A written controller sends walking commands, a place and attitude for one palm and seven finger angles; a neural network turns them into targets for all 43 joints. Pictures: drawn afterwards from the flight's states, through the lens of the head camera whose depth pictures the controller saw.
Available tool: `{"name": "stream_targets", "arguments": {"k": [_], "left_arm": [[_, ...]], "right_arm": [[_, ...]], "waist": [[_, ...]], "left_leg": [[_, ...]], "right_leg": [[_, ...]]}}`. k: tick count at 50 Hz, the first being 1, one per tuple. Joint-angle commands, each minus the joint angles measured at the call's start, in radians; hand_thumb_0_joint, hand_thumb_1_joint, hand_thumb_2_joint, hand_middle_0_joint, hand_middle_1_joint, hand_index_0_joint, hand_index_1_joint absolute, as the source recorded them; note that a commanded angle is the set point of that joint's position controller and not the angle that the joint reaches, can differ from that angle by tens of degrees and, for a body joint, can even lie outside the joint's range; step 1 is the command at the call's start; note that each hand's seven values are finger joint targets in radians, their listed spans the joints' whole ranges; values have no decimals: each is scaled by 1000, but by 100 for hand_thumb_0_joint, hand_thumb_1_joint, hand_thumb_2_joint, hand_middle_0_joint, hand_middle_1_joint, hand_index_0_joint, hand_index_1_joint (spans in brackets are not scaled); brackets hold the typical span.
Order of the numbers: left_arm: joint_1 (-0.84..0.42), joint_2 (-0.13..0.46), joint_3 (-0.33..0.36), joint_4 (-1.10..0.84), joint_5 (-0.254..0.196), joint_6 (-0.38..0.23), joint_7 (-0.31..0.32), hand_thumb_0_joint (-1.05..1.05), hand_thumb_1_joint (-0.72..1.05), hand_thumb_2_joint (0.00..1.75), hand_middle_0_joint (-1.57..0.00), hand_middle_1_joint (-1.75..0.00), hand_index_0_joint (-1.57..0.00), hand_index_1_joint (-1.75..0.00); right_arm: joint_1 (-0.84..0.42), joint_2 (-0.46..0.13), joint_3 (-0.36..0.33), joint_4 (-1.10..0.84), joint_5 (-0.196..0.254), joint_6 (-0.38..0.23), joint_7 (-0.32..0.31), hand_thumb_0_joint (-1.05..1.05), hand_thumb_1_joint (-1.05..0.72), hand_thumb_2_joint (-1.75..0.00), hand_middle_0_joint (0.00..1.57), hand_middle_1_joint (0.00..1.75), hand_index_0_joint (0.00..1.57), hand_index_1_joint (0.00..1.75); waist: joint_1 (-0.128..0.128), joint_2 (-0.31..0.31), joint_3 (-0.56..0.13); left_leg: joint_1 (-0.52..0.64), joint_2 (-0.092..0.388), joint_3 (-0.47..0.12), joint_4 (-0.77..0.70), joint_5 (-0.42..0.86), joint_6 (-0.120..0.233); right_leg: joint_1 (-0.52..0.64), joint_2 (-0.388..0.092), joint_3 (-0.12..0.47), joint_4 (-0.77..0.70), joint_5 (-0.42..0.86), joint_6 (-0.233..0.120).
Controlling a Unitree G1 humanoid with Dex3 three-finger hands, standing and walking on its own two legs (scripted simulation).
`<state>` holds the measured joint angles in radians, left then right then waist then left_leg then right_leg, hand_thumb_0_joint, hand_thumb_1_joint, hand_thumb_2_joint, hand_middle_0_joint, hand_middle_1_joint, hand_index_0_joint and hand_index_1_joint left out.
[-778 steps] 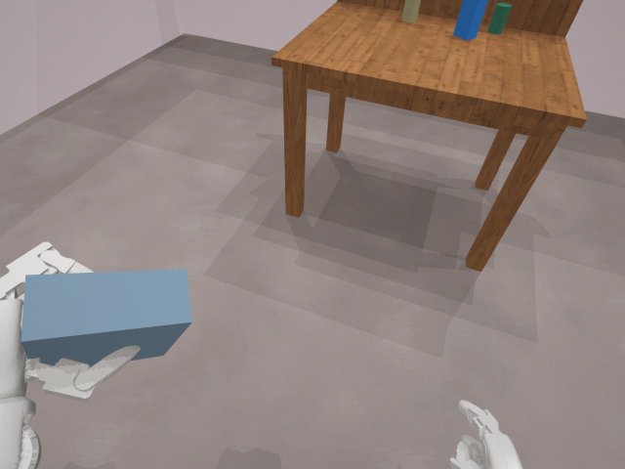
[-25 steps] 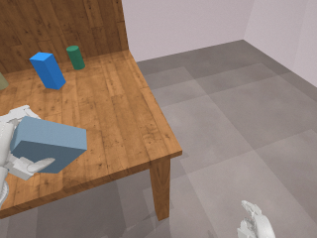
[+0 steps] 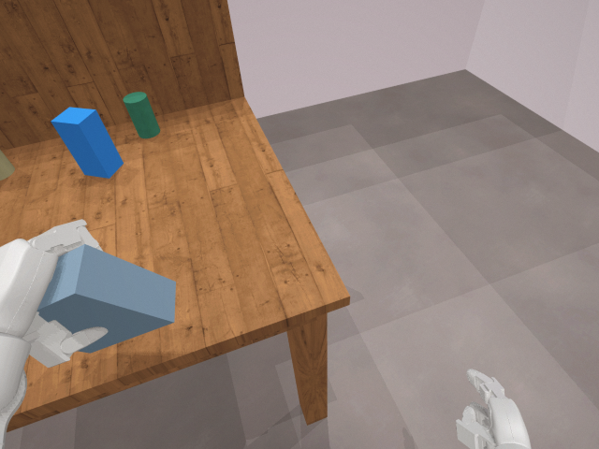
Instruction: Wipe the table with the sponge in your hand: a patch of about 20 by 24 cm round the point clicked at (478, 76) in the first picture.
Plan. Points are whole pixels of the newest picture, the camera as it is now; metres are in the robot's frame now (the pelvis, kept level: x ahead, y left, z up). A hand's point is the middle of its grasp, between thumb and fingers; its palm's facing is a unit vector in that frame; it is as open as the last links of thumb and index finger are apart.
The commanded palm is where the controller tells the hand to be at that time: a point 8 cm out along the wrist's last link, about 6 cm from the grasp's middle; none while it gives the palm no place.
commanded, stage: turn the palm down, sponge in hand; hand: left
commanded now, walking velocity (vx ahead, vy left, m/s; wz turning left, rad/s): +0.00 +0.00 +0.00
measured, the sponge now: (103, 310) +0.23 +0.26 +0.12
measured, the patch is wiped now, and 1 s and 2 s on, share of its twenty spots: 0.00 0.00 0.00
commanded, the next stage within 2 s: move the sponge above the wiping area in 1.14 s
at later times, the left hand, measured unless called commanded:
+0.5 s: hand (17, 292) +0.21 +0.33 +0.17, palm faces +0.21 -0.18 -0.96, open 9.3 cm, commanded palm +0.17 +0.31 +0.23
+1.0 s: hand (34, 302) +0.21 +0.31 +0.16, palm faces +0.14 -0.09 -0.99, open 9.3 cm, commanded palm +0.17 +0.30 +0.23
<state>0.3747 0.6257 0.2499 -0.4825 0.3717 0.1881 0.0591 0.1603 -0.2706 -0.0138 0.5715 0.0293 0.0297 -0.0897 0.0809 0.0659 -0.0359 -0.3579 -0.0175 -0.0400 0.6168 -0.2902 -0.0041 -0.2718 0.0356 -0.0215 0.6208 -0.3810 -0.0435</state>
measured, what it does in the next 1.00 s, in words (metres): stands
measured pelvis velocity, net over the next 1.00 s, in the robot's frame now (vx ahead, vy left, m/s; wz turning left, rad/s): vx -0.02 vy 0.02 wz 0.00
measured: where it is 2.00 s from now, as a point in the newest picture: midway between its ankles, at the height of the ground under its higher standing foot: outside the picture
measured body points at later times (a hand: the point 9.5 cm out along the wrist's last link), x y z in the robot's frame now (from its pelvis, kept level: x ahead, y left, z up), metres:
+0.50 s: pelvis -0.02 +0.03 +0.01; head -0.02 +0.00 +0.46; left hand +0.20 +0.33 +0.22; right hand +0.24 -0.16 -0.06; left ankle +0.02 +0.13 -0.73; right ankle -0.03 -0.09 -0.73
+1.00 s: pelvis -0.02 +0.02 +0.01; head -0.03 -0.03 +0.46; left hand +0.19 +0.31 +0.21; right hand +0.24 -0.17 -0.06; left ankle +0.02 +0.13 -0.73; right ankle -0.03 -0.09 -0.73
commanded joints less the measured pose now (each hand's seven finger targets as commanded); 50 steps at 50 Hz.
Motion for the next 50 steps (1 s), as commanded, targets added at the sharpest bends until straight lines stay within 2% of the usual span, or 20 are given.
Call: {"name": "stream_targets", "arguments": {"k": [1,2,3,7,8,12,13,17,18,19,23,27,28,30,37,38,42,43,47,50], "left_arm": [[-174,267,192,-148,70,50,76,0,10,130,-120,-160,-120,-160],[-167,291,210,-115,89,86,78,0,10,130,-120,-160,-120,-160],[-203,211,128,-134,90,107,67,0,10,130,-120,-160,-120,-160],[-210,255,108,-115,144,187,21,0,10,130,-120,-160,-120,-160],[-256,187,31,-166,155,187,4,0,10,130,-120,-160,-120,-160],[-254,271,81,-180,225,200,-19,0,10,130,-120,-160,-120,-160],[-297,210,21,-214,238,190,-20,0,10,130,-120,-160,-120,-160],[-315,284,85,-146,294,210,1,0,10,130,-120,-160,-120,-160],[-352,207,11,-161,294,210,1,0,10,130,-120,-160,-120,-160],[-344,242,35,-113,308,218,5,0,10,130,-120,-160,-120,-160],[-418,190,-50,-97,343,263,-21,0,10,130,-120,-160,-120,-160],[-454,220,-65,-96,403,279,-53,0,10,130,-120,-160,-120,-160],[-457,161,-121,-101,406,272,-60,0,10,130,-120,-160,-120,-160],[-451,219,-80,-79,439,265,-65,0,10,130,-120,-160,-120,-160],[-447,247,-21,-39,470,269,-38,0,10,130,-120,-160,-120,-160],[-461,166,-93,-53,460,264,-40,0,10,130,-120,-160,-120,-160],[-458,216,-57,-51,468,277,-45,0,10,130,-120,-160,-120,-160],[-464,134,-133,-63,454,272,-49,0,10,130,-120,-160,-120,-160],[-442,216,-65,-67,468,269,-54,0,10,130,-120,-160,-120,-160],[-473,214,-82,-41,480,260,-52,0,10,130,-120,-160,-120,-160]], "right_arm": [[-149,-109,-23,-171,2,-31,-8,0,-90,-90,20,30,20,30],[-180,-107,-15,-163,7,-23,-9,0,-90,-90,20,30,20,30],[-191,-95,-7,-181,12,-20,-8,0,-90,-90,20,30,20,30],[-258,-107,11,-180,17,-9,-14,0,-90,-90,20,30,20,30],[-255,-95,16,-194,20,-11,-12,0,-90,-90,20,30,20,30],[-294,-102,20,-182,13,-8,-15,0,-90,-90,20,30,20,30],[-283,-88,25,-190,12,-10,-10,0,-90,-90,20,30,20,30],[-319,-98,24,-160,9,1,-7,0,-90,-90,20,30,20,30],[-313,-85,27,-171,13,-1,-3,0,-90,-90,20,30,20,30],[-300,-96,22,-153,9,2,-4,0,-90,-90,20,30,20,30],[-365,-91,36,-155,18,8,0,0,-90,-90,20,30,20,30],[-422,-89,42,-152,18,7,0,0,-90,-90,20,30,20,30],[-398,-80,39,-158,21,2,3,0,-90,-90,20,30,20,30],[-385,-94,33,-135,8,8,7,0,-90,-90,20,30,20,30],[-442,-86,37,-125,12,15,24,0,-90,-90,20,30,20,30],[-424,-76,37,-134,15,10,26,0,-90,-90,20,30,20,30],[-453,-87,35,-127,15,9,26,0,-90,-90,20,30,20,30],[-428,-75,34,-139,20,4,26,0,-90,-90,20,30,20,30],[-442,-86,28,-130,15,2,20,0,-90,-90,20,30,20,30],[-404,-91,25,-121,10,3,19,0,-90,-90,20,30,20,30]], "waist": [[6,11,-171],[17,33,-142],[-1,9,-146],[20,33,-123],[-1,14,-153],[23,36,-157],[9,26,-187],[37,66,-155],[19,51,-170],[25,36,-162],[23,39,-145],[39,69,-140],[22,47,-145],[37,39,-171],[57,30,-135],[38,14,-161],[52,37,-147],[28,22,-153],[43,14,-139],[39,13,-162]], "left_leg": [[117,-8,45,-61,300,39],[115,-10,43,-74,286,33],[118,-6,41,-84,278,36],[137,-2,27,-126,248,33],[157,1,25,-130,261,36],[188,5,6,-157,271,35],[202,7,4,-157,291,36],[202,11,-19,-197,249,25],[209,14,-18,-198,261,24],[206,15,-22,-207,258,23],[204,6,-21,-232,219,23],[218,0,-37,-261,180,32],[220,2,-28,-253,201,32],[230,2,-40,-261,220,34],[229,-10,-35,-259,220,34],[239,-7,-16,-246,247,34],[251,-17,-23,-248,248,36],[249,-13,-9,-240,253,39],[250,-22,-12,-240,243,43],[252,-22,-7,-237,259,43]], "right_leg": [[31,-32,11,-111,356,36],[30,-21,23,-123,328,26],[34,-29,3,-125,319,31],[38,-19,17,-155,270,21],[48,-26,-1,-150,281,24],[58,-13,20,-172,272,12],[71,-22,-1,-165,280,15],[82,-5,17,-190,228,-2],[98,-18,-5,-185,233,2],[97,-15,-1,-194,231,3],[111,-19,2,-211,210,-2],[122,-5,29,-225,182,-13],[133,-17,7,-218,187,-7],[145,-17,13,-223,208,-8],[147,3,61,-243,196,-27],[156,-14,25,-231,221,-14],[146,-1,65,-244,230,-24],[151,-18,31,-234,237,-11],[151,-4,81,-249,239,-20],[158,-20,55,-242,254,-11]]}}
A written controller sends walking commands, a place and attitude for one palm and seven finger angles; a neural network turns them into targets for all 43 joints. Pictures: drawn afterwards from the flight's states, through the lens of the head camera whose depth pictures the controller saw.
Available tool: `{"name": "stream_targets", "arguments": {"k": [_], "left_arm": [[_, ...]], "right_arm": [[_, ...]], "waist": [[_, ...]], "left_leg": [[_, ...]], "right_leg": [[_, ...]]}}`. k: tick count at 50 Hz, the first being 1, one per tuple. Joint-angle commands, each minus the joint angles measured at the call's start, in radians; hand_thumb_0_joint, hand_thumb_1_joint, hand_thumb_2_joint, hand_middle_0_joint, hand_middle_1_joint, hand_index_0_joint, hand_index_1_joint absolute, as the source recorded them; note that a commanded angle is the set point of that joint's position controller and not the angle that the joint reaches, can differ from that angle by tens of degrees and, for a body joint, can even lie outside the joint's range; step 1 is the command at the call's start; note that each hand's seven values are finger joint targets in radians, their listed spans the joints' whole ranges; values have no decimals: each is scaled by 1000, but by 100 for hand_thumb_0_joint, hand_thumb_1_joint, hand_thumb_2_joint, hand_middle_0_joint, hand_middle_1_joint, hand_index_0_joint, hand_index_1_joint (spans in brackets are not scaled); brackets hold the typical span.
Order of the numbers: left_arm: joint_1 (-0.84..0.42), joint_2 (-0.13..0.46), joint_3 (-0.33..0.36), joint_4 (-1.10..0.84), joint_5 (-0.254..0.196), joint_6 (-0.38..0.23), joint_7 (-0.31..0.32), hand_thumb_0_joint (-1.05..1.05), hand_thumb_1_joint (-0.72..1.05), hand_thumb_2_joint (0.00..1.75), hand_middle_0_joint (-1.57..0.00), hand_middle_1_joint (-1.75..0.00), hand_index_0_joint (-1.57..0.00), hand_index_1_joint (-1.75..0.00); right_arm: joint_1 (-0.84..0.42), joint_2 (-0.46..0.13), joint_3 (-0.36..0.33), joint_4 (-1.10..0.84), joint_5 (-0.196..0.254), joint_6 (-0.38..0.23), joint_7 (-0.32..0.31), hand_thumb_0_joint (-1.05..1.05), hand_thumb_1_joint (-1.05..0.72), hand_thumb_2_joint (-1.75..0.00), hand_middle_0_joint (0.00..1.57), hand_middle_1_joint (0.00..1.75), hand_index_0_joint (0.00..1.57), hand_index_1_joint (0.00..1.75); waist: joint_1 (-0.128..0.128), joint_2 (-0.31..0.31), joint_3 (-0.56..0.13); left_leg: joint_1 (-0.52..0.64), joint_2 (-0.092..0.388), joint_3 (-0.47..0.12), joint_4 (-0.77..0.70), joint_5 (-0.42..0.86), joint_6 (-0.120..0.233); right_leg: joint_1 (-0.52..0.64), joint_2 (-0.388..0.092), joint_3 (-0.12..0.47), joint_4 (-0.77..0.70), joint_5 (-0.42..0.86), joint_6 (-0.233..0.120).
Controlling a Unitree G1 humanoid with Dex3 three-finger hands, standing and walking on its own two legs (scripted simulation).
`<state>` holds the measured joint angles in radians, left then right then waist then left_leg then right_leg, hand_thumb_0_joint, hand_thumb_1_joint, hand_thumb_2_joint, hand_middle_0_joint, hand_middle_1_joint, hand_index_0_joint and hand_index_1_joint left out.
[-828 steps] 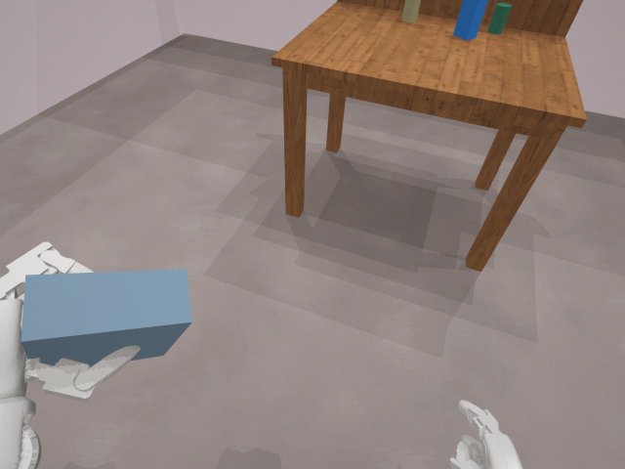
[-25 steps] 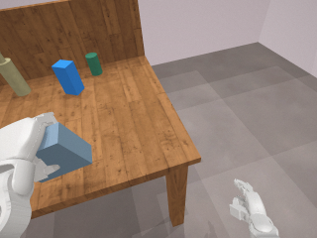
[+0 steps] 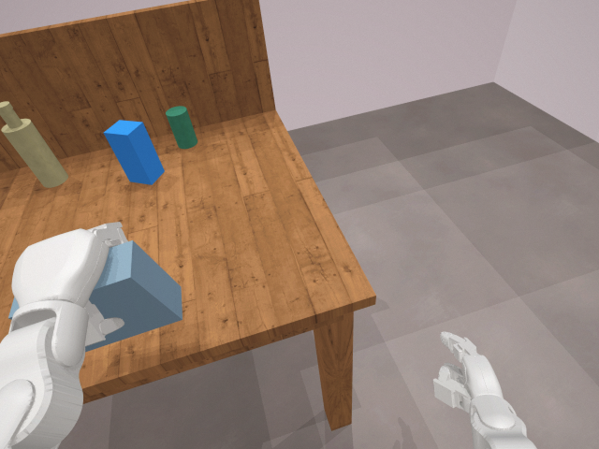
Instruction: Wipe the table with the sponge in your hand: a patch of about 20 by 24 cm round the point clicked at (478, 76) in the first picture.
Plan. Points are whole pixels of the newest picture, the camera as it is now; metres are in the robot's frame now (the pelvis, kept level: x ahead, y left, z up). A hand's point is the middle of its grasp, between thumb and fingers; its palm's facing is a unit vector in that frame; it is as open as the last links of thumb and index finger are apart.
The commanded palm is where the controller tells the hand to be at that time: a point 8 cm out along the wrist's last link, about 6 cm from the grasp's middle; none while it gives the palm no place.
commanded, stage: turn the palm down, sponge in hand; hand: left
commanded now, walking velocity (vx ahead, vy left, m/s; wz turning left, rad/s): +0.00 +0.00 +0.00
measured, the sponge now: (116, 306) +0.23 +0.29 +0.10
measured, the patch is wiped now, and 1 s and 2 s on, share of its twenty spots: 0.00 0.00 0.00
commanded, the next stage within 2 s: move the sponge above the wiping area in 0.14 s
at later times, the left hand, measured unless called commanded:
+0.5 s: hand (102, 289) +0.23 +0.28 +0.14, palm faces +0.10 -0.06 -0.99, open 9.3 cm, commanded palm +0.20 +0.28 +0.20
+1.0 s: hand (99, 287) +0.24 +0.31 +0.12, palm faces +0.07 -0.07 -1.00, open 9.3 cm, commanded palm +0.21 +0.29 +0.19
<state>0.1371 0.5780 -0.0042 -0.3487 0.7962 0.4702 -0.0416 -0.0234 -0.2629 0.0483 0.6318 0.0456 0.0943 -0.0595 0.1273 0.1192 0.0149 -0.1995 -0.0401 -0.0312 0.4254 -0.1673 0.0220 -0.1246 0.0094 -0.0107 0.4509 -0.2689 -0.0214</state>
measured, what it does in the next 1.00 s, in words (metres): stands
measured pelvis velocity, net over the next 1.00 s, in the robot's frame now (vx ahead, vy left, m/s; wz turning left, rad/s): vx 0.01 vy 0.00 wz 0.00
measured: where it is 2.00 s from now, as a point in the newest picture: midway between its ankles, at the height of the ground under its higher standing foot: outside the picture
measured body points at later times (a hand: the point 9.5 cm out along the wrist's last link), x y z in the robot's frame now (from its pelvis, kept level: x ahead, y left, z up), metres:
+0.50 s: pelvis +0.00 -0.02 +0.00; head -0.01 -0.07 +0.45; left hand +0.22 +0.28 +0.19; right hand +0.25 -0.22 -0.08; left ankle +0.04 +0.11 -0.74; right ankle -0.01 -0.11 -0.74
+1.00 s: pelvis +0.01 +0.00 +0.00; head +0.00 -0.05 +0.45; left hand +0.24 +0.30 +0.18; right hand +0.25 -0.22 -0.09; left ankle +0.04 +0.11 -0.74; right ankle -0.01 -0.11 -0.74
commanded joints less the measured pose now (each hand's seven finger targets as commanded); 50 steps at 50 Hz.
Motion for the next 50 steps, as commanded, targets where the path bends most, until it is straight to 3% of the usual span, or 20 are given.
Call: {"name": "stream_targets", "arguments": {"k": [1,2,3,12,13,17,18,27,28,29,32,33,37,38,42,43,45,47,48,50], "left_arm": [[-235,257,170,-181,54,-26,52,0,10,130,-120,-160,-120,-160],[-228,292,209,-188,56,-19,58,0,10,130,-120,-160,-120,-160],[-252,239,162,-182,57,-24,58,0,10,130,-120,-160,-120,-160],[-181,261,196,-163,38,-16,59,0,10,130,-120,-160,-120,-160],[-210,218,148,-155,39,-17,54,0,10,130,-120,-160,-120,-160],[-168,302,233,-137,48,-19,59,0,10,130,-120,-160,-120,-160],[-190,258,187,-136,46,-19,56,0,10,130,-120,-160,-120,-160],[-237,305,212,-61,52,-58,41,0,10,130,-120,-160,-120,-160],[-270,251,160,-48,53,-66,37,0,10,130,-120,-160,-120,-160],[-263,284,193,-31,53,-79,40,0,10,130,-120,-160,-120,-160],[-265,288,198,-59,58,-102,46,0,10,130,-120,-160,-120,-160],[-296,243,152,-60,64,-108,47,0,10,130,-120,-160,-120,-160],[-231,329,253,-7,66,-104,70,0,10,130,-120,-160,-120,-160],[-271,263,194,-15,66,-103,70,0,10,130,-120,-160,-120,-160],[-214,320,256,-1,59,-87,76,0,10,130,-120,-160,-120,-160],[-232,242,184,-12,48,-86,70,0,10,130,-120,-160,-120,-160],[-248,232,164,5,48,-86,60,0,10,130,-120,-160,-120,-160],[-230,268,195,-8,57,-87,56,0,10,130,-120,-160,-120,-160],[-247,206,138,-27,59,-97,53,0,10,130,-120,-160,-120,-160],[-239,217,142,-35,64,-111,55,0,10,130,-120,-160,-120,-160]], "right_arm": [[-217,-95,-42,-185,-6,-60,-12,0,-90,-90,20,30,20,30],[-255,-95,-35,-187,-3,-63,-10,0,-90,-90,20,30,20,30],[-237,-86,-30,-192,-5,-69,-7,0,-90,-90,20,30,20,30],[-243,-97,-43,-188,0,-72,-8,0,-90,-90,20,30,20,30],[-229,-92,-34,-195,1,-74,-6,0,-90,-90,20,30,20,30],[-233,-105,-45,-187,-3,-72,-11,0,-90,-90,20,30,20,30],[-222,-96,-39,-195,-1,-74,-11,0,-90,-90,20,30,20,30],[-208,-108,-47,-168,-2,-87,-27,0,-90,-90,20,30,20,30],[-189,-99,-42,-173,-2,-92,-27,0,-90,-90,20,30,20,30],[-167,-108,-53,-161,-3,-91,-29,0,-90,-90,20,30,20,30],[-196,-103,-51,-164,-4,-97,-29,0,-90,-90,20,30,20,30],[-178,-93,-43,-167,-6,-100,-26,0,-90,-90,20,30,20,30],[-183,-110,-54,-151,-10,-92,-23,0,-90,-90,20,30,20,30],[-168,-98,-47,-160,-7,-92,-17,0,-90,-90,20,30,20,30],[-195,-110,-52,-157,-5,-83,-14,0,-90,-90,20,30,20,30],[-177,-97,-47,-168,-2,-85,-12,0,-90,-90,20,30,20,30],[-160,-109,-57,-160,-1,-80,-15,0,-90,-90,20,30,20,30],[-189,-107,-50,-163,-1,-84,-14,0,-90,-90,20,30,20,30],[-164,-99,-52,-168,0,-87,-14,0,-90,-90,20,30,20,30],[-144,-105,-61,-164,-5,-86,-15,0,-90,-90,20,30,20,30]], "waist": [[-8,-34,-209],[4,-15,-189],[-4,-45,-218],[2,-42,-173],[-7,-59,-184],[10,-58,-181],[-2,-65,-195],[-17,-66,-156],[-27,-81,-170],[-29,-81,-164],[-18,-30,-177],[-23,-28,-199],[0,-33,-182],[-14,-52,-209],[4,-27,-191],[-15,-48,-194],[-28,-44,-183],[-12,-29,-185],[-32,-48,-196],[-28,-39,-208]], "left_leg": [[96,-1,-15,-42,140,18],[93,-6,-20,-44,122,16],[95,-3,-9,-37,148,17],[91,-8,-6,-34,131,18],[79,-6,3,-34,131,18],[80,-13,-2,-30,127,21],[74,-11,11,-24,132,23],[90,-18,0,-21,104,29],[83,-16,12,-17,110,30],[86,-13,4,-21,114,29],[105,-17,-3,-28,114,29],[104,-16,5,-24,134,29],[90,-16,-4,-33,138,26],[84,-15,8,-28,155,24],[85,-16,-1,-32,154,23],[76,-11,9,-31,150,24],[82,-9,4,-34,141,25],[93,-10,-10,-38,138,25],[94,-5,1,-30,154,27],[108,-2,-12,-36,156,29]], "right_leg": [[13,6,47,-71,147,-34],[5,21,83,-83,121,-46],[15,7,41,-64,149,-36],[-1,17,91,-84,153,-40],[2,2,51,-73,151,-29],[13,14,97,-80,160,-38],[17,-1,62,-70,165,-26],[-19,16,96,-96,145,-32],[-15,1,57,-87,154,-20],[-11,7,63,-88,162,-24],[-6,16,80,-93,154,-36],[-2,4,42,-83,170,-28],[19,18,80,-89,184,-42],[32,5,37,-72,207,-31],[30,19,74,-80,207,-42],[27,4,27,-71,204,-27],[12,8,30,-79,198,-27],[4,21,51,-81,180,-38],[8,11,17,-68,199,-29],[9,13,19,-74,195,-30]]}}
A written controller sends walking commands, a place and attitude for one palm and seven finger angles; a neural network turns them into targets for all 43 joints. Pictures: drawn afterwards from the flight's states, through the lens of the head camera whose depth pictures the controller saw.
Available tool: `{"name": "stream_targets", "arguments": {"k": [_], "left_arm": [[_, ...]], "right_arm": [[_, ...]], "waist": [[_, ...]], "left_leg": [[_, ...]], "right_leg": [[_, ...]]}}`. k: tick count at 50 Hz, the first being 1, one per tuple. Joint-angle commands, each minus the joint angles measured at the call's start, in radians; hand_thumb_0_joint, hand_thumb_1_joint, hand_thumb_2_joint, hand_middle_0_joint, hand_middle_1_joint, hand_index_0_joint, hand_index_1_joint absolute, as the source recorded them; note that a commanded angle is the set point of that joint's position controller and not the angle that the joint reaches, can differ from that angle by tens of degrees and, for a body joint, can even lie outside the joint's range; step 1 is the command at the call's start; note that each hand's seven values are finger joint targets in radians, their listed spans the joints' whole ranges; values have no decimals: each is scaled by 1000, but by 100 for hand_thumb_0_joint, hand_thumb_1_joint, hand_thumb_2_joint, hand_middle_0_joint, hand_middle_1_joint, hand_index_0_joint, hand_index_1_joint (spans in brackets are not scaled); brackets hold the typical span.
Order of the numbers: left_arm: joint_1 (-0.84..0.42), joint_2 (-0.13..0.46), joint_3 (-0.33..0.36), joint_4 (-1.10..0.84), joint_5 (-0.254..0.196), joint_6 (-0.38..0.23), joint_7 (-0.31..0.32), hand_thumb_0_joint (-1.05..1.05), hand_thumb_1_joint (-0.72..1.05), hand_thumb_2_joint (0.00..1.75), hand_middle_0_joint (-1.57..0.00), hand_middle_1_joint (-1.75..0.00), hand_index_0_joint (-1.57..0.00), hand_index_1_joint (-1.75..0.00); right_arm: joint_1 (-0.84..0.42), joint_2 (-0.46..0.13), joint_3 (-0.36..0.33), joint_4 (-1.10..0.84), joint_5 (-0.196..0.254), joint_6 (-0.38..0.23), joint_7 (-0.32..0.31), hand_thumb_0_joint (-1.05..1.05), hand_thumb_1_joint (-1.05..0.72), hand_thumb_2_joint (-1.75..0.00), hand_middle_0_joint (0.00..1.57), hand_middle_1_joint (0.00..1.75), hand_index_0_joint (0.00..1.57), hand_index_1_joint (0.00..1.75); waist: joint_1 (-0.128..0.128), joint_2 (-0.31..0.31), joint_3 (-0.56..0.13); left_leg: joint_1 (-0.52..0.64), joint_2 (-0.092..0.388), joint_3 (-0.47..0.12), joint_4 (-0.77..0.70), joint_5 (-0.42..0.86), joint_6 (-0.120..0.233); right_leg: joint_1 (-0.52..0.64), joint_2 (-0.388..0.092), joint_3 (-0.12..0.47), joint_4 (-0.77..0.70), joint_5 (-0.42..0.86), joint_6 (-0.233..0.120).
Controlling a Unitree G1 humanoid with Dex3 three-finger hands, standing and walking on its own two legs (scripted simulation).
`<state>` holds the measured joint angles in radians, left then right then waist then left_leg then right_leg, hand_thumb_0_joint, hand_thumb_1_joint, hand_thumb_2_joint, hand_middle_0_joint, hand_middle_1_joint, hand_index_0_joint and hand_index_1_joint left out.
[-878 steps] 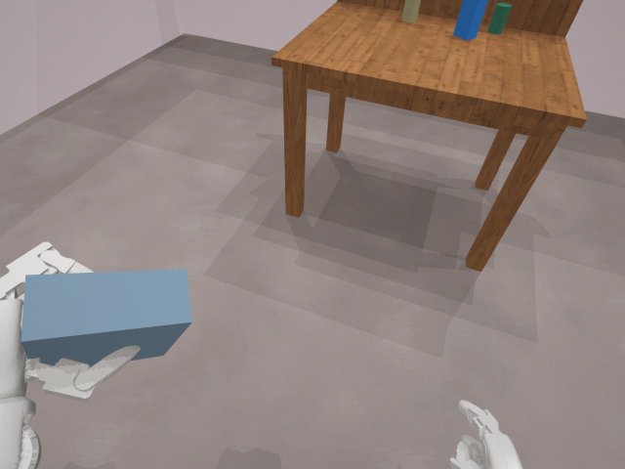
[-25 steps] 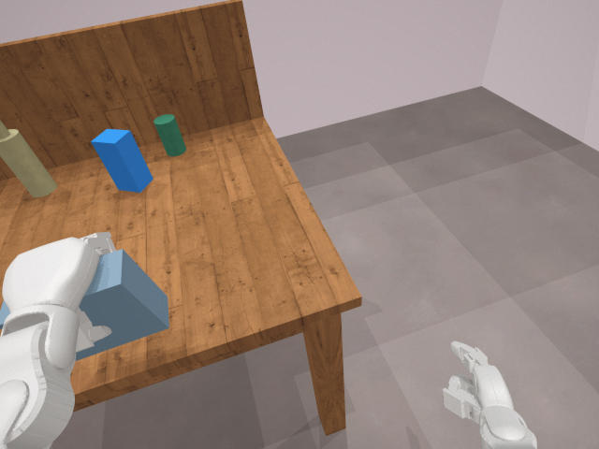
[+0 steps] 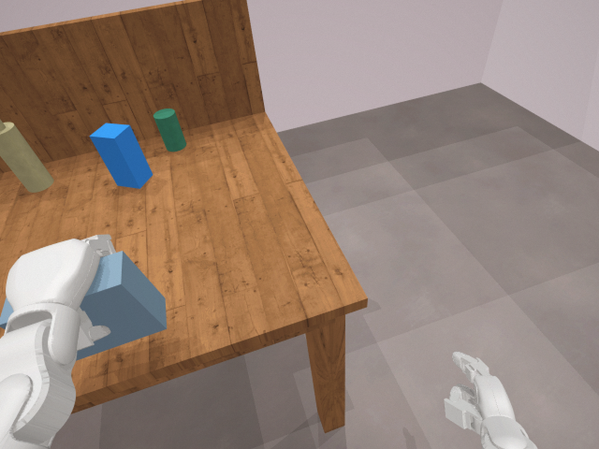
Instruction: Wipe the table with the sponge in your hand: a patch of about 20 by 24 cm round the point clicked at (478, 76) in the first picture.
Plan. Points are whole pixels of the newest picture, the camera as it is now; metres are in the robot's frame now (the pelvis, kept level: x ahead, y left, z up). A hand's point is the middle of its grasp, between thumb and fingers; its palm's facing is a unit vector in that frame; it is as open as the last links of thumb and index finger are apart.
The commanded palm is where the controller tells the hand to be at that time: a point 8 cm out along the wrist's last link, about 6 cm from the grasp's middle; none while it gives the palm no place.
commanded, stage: move the sponge above the wiping area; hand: left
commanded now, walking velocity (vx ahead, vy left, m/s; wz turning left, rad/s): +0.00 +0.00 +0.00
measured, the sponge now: (102, 316) +0.23 +0.31 +0.07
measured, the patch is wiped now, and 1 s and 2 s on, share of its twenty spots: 0.00 0.00 0.00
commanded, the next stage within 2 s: lower the sponge onto the table in 1.56 s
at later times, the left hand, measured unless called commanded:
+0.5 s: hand (103, 290) +0.26 +0.31 +0.10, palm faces +0.02 -0.06 -1.00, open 9.3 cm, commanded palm +0.23 +0.31 +0.17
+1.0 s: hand (103, 287) +0.27 +0.32 +0.09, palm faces +0.00 -0.04 -1.00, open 9.3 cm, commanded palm +0.24 +0.32 +0.15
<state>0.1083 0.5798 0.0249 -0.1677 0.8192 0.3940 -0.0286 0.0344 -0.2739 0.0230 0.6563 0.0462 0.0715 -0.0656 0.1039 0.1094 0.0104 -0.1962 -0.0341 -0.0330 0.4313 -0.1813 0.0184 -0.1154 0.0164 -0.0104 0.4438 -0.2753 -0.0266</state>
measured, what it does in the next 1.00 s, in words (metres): stands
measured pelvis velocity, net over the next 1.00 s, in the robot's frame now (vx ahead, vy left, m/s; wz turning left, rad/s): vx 0.01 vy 0.00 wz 0.01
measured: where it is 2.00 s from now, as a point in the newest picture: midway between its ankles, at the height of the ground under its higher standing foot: outside the picture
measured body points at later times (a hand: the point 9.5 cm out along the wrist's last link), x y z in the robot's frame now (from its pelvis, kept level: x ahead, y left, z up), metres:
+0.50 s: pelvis +0.00 +0.01 +0.00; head +0.00 -0.04 +0.45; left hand +0.25 +0.31 +0.16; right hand +0.24 -0.20 -0.09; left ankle +0.03 +0.11 -0.74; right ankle -0.02 -0.10 -0.74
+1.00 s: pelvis +0.01 +0.00 +0.00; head +0.01 -0.04 +0.45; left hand +0.26 +0.32 +0.14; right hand +0.23 -0.23 -0.10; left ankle +0.03 +0.11 -0.74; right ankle -0.02 -0.10 -0.74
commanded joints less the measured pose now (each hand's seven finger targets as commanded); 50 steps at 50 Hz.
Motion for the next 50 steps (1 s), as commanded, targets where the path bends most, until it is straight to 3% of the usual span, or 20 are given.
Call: {"name": "stream_targets", "arguments": {"k": [1,2,3,7,8,12,13,18,22,23,27,28,32,33,37,38,42,43,47,50], "left_arm": [[-219,244,136,-207,51,-37,47,0,10,130,-120,-160,-120,-160],[-238,272,161,-215,62,-34,53,0,10,130,-120,-160,-120,-160],[-257,193,93,-224,60,-40,57,0,10,130,-120,-160,-120,-160],[-292,293,182,-157,81,-28,87,0,10,130,-120,-160,-120,-160],[-313,200,102,-165,70,-28,88,0,10,130,-120,-160,-120,-160],[-318,238,125,-116,79,1,82,0,10,130,-120,-160,-120,-160],[-342,165,56,-115,72,0,75,0,10,130,-120,-160,-120,-160],[-337,172,51,-116,84,-6,50,0,10,130,-120,-160,-120,-160],[-307,272,152,-75,89,-21,57,0,10,130,-120,-160,-120,-160],[-350,191,78,-85,86,-30,57,0,10,130,-120,-160,-120,-160],[-314,307,192,-42,85,-37,78,0,10,130,-120,-160,-120,-160],[-348,232,128,-44,81,-43,78,0,10,130,-120,-160,-120,-160],[-300,285,175,-23,72,-51,74,0,10,130,-120,-160,-120,-160],[-326,213,108,-21,65,-57,68,0,10,130,-120,-160,-120,-160],[-344,290,163,0,70,-85,61,0,10,130,-120,-160,-120,-160],[-360,219,102,-2,67,-98,59,0,10,130,-120,-160,-120,-160],[-339,323,203,11,77,-128,78,0,10,130,-120,-160,-120,-160],[-370,243,132,5,77,-134,82,0,10,130,-120,-160,-120,-160],[-322,306,206,70,75,-116,103,0,10,130,-120,-160,-120,-160],[-343,260,155,95,72,-107,102,0,10,130,-120,-160,-120,-160]], "right_arm": [[-196,-97,-36,-183,-8,-59,-9,0,-90,-90,20,30,20,30],[-231,-98,-27,-181,-7,-59,-9,0,-90,-90,20,30,20,30],[-208,-82,-28,-190,-4,-63,-9,0,-90,-90,20,30,20,30],[-234,-96,-27,-166,-5,-50,-10,0,-90,-90,20,30,20,30],[-217,-81,-25,-178,-3,-53,-8,0,-90,-90,20,30,20,30],[-245,-92,-22,-169,0,-40,-6,0,-90,-90,20,30,20,30],[-227,-84,-22,-175,2,-44,-6,0,-90,-90,20,30,20,30],[-220,-85,-21,-181,2,-38,-2,0,-90,-90,20,30,20,30],[-216,-101,-24,-172,-3,-30,-4,0,-90,-90,20,30,20,30],[-204,-86,-22,-178,1,-34,-4,0,-90,-90,20,30,20,30],[-205,-105,-27,-164,-3,-28,-6,0,-90,-90,20,30,20,30],[-191,-92,-29,-169,1,-31,-5,0,-90,-90,20,30,20,30],[-196,-104,-32,-164,3,-31,-7,0,-90,-90,20,30,20,30],[-180,-96,-33,-167,6,-35,-9,0,-90,-90,20,30,20,30],[-176,-108,-36,-158,5,-37,-16,0,-90,-90,20,30,20,30],[-160,-98,-38,-163,5,-44,-18,0,-90,-90,20,30,20,30],[-153,-112,-45,-150,0,-42,-17,0,-90,-90,20,30,20,30],[-144,-98,-44,-154,2,-44,-17,0,-90,-90,20,30,20,30],[-149,-113,-48,-144,3,-34,-13,0,-90,-90,20,30,20,30],[-130,-114,-53,-145,6,-31,-10,0,-90,-90,20,30,20,30]], "waist": [[0,-38,-202],[7,-18,-195],[-10,-27,-201],[14,-2,-186],[-3,-13,-201],[7,-8,-191],[-13,-20,-201],[-12,3,-214],[7,-40,-200],[-16,-52,-210],[8,-32,-204],[-14,-32,-211],[-2,-13,-206],[-25,-29,-197],[-19,-30,-197],[-35,-34,-209],[-11,-16,-227],[-30,-13,-230],[-6,-34,-208],[-21,-34,-218]], "left_leg": [[102,-9,-13,-45,174,32],[107,-11,-20,-49,163,29],[106,-6,-9,-43,165,30],[102,-10,-26,-64,142,23],[100,-7,-13,-59,151,23],[103,-10,-24,-72,130,19],[102,-7,-11,-64,143,21],[107,-7,-14,-61,157,24],[94,-12,-21,-66,144,27],[97,-10,-8,-56,157,28],[92,-19,-12,-54,169,28],[88,-16,2,-45,177,28],[90,-22,-5,-41,172,31],[83,-19,4,-36,168,33],[88,-23,-5,-33,161,36],[93,-21,7,-23,171,40],[94,-24,-7,-23,190,37],[95,-20,3,-19,199,38],[69,-23,-3,-26,186,34],[59,-21,5,-23,185,36]], "right_leg": [[1,6,17,-67,203,-26],[-6,21,48,-72,182,-39],[-9,8,9,-62,180,-27],[-9,27,47,-77,142,-47],[3,12,4,-66,153,-34],[-9,27,35,-79,132,-44],[-2,15,1,-69,152,-35],[6,15,-2,-64,161,-37],[10,27,32,-77,160,-43],[9,17,-3,-67,177,-33],[21,26,37,-77,198,-44],[22,16,3,-66,212,-34],[16,24,32,-75,217,-39],[8,15,2,-69,218,-29],[-4,24,26,-79,215,-35],[-4,15,1,-70,230,-26],[11,24,27,-70,243,-38],[4,17,-2,-61,250,-30],[6,24,19,-66,243,-37],[13,15,-3,-59,253,-30]]}}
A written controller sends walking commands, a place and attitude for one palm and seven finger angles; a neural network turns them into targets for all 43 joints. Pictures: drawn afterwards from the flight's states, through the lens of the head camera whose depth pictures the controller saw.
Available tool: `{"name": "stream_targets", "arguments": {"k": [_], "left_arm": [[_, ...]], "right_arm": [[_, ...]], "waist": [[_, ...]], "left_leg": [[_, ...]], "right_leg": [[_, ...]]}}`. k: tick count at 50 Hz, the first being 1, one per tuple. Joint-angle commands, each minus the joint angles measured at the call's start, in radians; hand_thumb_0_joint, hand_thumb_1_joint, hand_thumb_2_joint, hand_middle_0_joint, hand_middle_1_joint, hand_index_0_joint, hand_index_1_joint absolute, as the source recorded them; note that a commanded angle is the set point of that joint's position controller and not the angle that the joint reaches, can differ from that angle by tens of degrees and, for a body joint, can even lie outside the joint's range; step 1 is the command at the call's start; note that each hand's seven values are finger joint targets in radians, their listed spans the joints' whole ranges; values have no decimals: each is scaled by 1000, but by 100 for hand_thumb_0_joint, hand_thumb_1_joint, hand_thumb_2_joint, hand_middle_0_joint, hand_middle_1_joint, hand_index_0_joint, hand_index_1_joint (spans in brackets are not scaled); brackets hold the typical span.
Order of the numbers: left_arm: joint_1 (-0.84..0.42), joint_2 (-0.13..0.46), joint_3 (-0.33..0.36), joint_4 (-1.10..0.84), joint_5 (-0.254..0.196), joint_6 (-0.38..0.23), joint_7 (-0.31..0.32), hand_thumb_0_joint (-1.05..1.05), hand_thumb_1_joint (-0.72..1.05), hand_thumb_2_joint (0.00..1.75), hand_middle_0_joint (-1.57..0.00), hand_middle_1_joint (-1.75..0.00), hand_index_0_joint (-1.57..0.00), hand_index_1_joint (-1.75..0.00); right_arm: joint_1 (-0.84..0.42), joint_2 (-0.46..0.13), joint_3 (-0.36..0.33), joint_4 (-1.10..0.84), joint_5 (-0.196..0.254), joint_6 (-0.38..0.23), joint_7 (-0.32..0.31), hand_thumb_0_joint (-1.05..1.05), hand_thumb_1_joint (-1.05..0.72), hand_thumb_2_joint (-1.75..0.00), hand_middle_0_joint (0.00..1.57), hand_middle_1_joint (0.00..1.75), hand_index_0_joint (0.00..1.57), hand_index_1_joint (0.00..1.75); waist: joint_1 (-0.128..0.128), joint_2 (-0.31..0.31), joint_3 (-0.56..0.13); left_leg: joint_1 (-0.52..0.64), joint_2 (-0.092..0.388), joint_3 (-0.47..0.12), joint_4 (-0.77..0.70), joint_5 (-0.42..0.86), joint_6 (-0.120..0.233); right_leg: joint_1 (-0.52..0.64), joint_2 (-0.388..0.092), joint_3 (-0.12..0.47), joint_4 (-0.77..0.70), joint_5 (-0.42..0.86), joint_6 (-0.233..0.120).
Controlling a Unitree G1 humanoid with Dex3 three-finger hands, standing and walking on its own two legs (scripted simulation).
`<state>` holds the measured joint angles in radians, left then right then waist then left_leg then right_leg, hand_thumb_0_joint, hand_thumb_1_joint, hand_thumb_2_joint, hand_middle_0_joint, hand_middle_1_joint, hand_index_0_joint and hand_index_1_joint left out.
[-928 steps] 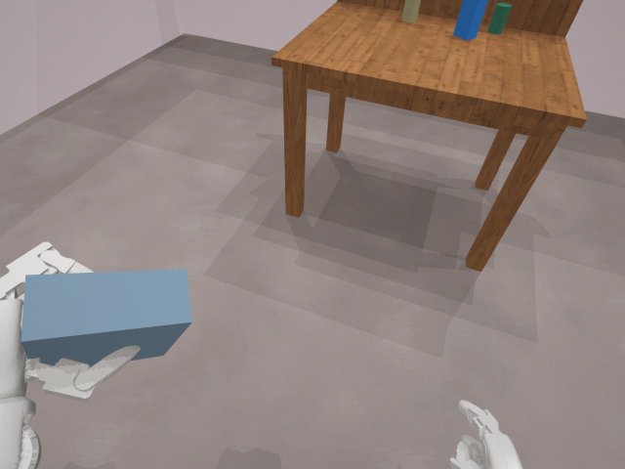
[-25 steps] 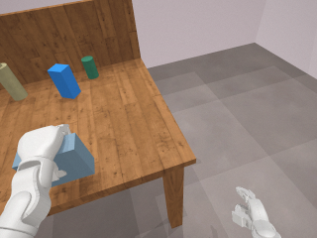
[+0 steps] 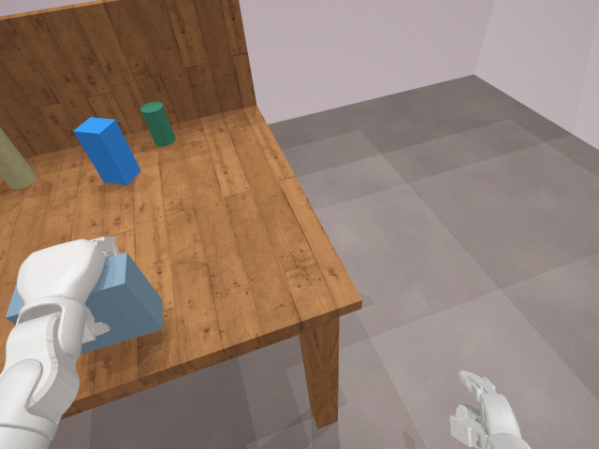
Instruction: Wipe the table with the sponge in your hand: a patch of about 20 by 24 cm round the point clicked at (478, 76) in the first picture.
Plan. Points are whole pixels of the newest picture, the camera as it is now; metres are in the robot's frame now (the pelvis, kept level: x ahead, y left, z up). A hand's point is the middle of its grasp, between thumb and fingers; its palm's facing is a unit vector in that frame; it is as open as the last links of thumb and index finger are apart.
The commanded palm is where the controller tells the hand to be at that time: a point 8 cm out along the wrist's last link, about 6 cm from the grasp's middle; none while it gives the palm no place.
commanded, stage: move the sponge above the wiping area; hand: left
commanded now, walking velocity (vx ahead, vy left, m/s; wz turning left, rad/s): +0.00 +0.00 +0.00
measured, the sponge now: (102, 314) +0.26 +0.32 +0.04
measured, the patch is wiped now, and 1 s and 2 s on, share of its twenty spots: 0.00 0.00 0.00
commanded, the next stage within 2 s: lower the sponge onto the table in 0.56 s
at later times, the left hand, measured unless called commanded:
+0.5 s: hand (76, 299) +0.25 +0.33 +0.09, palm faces -0.01 -0.05 -1.00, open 9.3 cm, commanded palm +0.23 +0.33 +0.16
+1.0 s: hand (76, 300) +0.25 +0.33 +0.09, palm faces +0.00 -0.05 -1.00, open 9.3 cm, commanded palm +0.22 +0.32 +0.16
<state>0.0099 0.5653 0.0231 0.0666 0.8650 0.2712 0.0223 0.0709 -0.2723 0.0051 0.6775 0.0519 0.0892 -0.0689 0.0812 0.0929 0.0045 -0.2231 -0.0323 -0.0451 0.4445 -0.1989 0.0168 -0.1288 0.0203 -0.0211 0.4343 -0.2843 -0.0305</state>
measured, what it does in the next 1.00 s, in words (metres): stands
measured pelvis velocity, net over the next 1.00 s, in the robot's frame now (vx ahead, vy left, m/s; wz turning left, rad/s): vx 0.00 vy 0.00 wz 0.01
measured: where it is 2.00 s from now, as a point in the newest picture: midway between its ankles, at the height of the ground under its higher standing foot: outside the picture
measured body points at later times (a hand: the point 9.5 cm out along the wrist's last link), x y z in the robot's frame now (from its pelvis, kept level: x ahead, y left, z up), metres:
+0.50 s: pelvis +0.01 +0.00 +0.00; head +0.01 -0.03 +0.45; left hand +0.25 +0.33 +0.14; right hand +0.22 -0.22 -0.10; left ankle +0.02 +0.11 -0.74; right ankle -0.03 -0.10 -0.74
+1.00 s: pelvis +0.00 +0.00 +0.00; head -0.01 -0.03 +0.45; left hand +0.24 +0.32 +0.15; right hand +0.22 -0.22 -0.10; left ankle +0.02 +0.11 -0.74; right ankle -0.03 -0.10 -0.74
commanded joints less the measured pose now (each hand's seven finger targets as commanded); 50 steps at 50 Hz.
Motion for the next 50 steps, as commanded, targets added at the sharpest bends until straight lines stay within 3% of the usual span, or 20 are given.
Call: {"name": "stream_targets", "arguments": {"k": [1,7,8,12,13,17,18,23,27,28,32,33,35,37,38,39,44,47,48,50], "left_arm": [[-248,295,173,-131,30,20,50,0,10,130,-120,-160,-120,-160],[-284,329,182,-160,33,-3,34,0,10,130,-120,-160,-120,-160],[-307,262,126,-187,29,-17,33,0,10,130,-120,-160,-120,-160],[-191,355,238,-187,23,-16,42,0,10,130,-120,-160,-120,-160],[-220,267,161,-209,19,-16,41,0,10,130,-120,-160,-120,-160],[-177,336,230,-195,12,10,44,0,10,130,-120,-160,-120,-160],[-175,286,185,-200,7,13,42,0,10,130,-120,-160,-120,-160],[-219,256,139,-243,10,2,32,0,10,130,-120,-160,-120,-160],[-280,341,195,-208,32,-1,32,0,10,130,-120,-160,-120,-160],[-307,288,151,-221,32,-10,35,0,10,130,-120,-160,-120,-160],[-249,325,196,-226,30,-4,38,0,10,130,-120,-160,-120,-160],[-268,255,135,-217,30,0,37,0,10,130,-120,-160,-120,-160],[-248,249,128,-188,24,14,32,0,10,130,-120,-160,-120,-160],[-240,314,182,-183,31,30,29,0,10,130,-120,-160,-120,-160],[-244,241,122,-211,24,25,24,0,10,130,-120,-160,-120,-160],[-196,294,178,-218,25,21,26,0,10,130,-120,-160,-120,-160],[-180,296,186,-217,21,22,23,0,10,130,-120,-160,-120,-160],[-208,320,198,-250,24,17,28,0,10,130,-120,-160,-120,-160],[-239,251,134,-251,22,12,29,0,10,130,-120,-160,-120,-160],[-231,255,135,-224,27,4,32,0,10,130,-120,-160,-120,-160]], "right_arm": [[-167,-118,-35,-165,0,-47,-7,0,-90,-90,20,30,20,30],[-179,-114,-28,-169,0,-50,-13,0,-90,-90,20,30,20,30],[-167,-103,-31,-176,0,-55,-12,0,-90,-90,20,30,20,30],[-171,-117,-34,-171,-4,-47,-3,0,-90,-90,20,30,20,30],[-166,-102,-31,-180,-2,-49,-1,0,-90,-90,20,30,20,30],[-180,-115,-31,-174,1,-39,3,0,-90,-90,20,30,20,30],[-172,-108,-31,-183,2,-41,2,0,-90,-90,20,30,20,30],[-173,-103,-30,-184,2,-51,-6,0,-90,-90,20,30,20,30],[-185,-113,-23,-168,0,-46,-13,0,-90,-90,20,30,20,30],[-172,-104,-26,-169,0,-51,-13,0,-90,-90,20,30,20,30],[-197,-107,-23,-171,-1,-43,-5,0,-90,-90,20,30,20,30],[-179,-98,-24,-172,0,-44,-3,0,-90,-90,20,30,20,30],[-170,-109,-31,-169,0,-40,0,0,-90,-90,20,30,20,30],[-199,-116,-21,-172,2,-33,2,0,-90,-90,20,30,20,30],[-188,-103,-25,-183,2,-37,3,0,-90,-90,20,30,20,30],[-180,-112,-31,-178,-1,-37,7,0,-90,-90,20,30,20,30],[-174,-112,-27,-180,-2,-33,9,0,-90,-90,20,30,20,30],[-206,-109,-20,-186,2,-34,5,0,-90,-90,20,30,20,30],[-190,-99,-21,-185,3,-38,3,0,-90,-90,20,30,20,30],[-173,-109,-32,-173,1,-42,1,0,-90,-90,20,30,20,30]], "waist": [[6,-23,-217],[3,9,-238],[-14,9,-253],[20,-4,-242],[-1,-4,-236],[14,-22,-206],[5,-12,-204],[-11,2,-209],[-2,-5,-202],[-14,2,-228],[11,26,-226],[-6,14,-223],[-4,5,-207],[13,4,-205],[2,-7,-227],[17,-8,-242],[11,-43,-210],[15,13,-190],[-4,3,-190],[-4,3,-187]], "left_leg": [[87,-25,14,-33,202,38],[113,-28,10,-24,210,43],[125,-23,16,-19,225,45],[107,-24,5,-20,259,41],[109,-19,13,-18,268,41],[94,-19,8,-26,247,38],[89,-20,16,-25,240,41],[125,-17,7,-22,226,44],[114,-23,-2,-36,202,40],[127,-21,9,-29,219,42],[126,-22,-5,-39,238,35],[124,-17,0,-37,239,35],[118,-14,-2,-45,218,34],[106,-19,-5,-51,212,31],[116,-18,5,-41,229,35],[120,-17,-2,-39,248,35],[97,-16,-1,-43,227,37],[103,-20,-4,-49,198,36],[106,-18,-1,-48,187,37],[112,-16,-3,-47,181,39]], "right_leg": [[24,11,10,-50,264,-26],[21,18,28,-52,269,-31],[23,12,5,-44,285,-24],[49,17,26,-40,321,-33],[38,11,1,-34,328,-25],[33,18,23,-45,310,-31],[36,10,6,-42,305,-24],[6,15,6,-51,272,-24],[5,23,25,-63,244,-33],[15,16,5,-53,261,-28],[33,24,24,-59,269,-39],[22,18,-3,-51,263,-31],[16,18,-5,-61,247,-30],[28,24,19,-61,242,-39],[40,15,-1,-51,264,-30],[54,15,5,-50,283,-32],[45,17,4,-53,271,-29],[27,25,26,-63,231,-37],[17,19,1,-59,216,-29],[4,21,2,-66,210,-30]]}}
